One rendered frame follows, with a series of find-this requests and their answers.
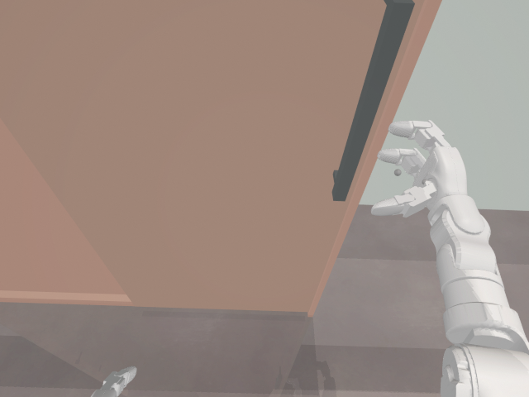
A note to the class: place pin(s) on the wardrobe door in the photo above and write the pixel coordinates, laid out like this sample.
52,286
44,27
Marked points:
193,142
41,247

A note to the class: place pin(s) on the right robot hand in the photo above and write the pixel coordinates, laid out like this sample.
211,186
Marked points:
444,168

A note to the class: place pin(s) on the left robot hand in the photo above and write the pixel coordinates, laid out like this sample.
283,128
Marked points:
113,385

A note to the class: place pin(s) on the right robot forearm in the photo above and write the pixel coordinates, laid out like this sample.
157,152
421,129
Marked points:
477,309

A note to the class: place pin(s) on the right robot upper arm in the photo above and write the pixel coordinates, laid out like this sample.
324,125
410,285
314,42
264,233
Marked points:
470,370

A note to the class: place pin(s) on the handle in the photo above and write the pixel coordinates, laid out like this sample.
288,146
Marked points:
391,32

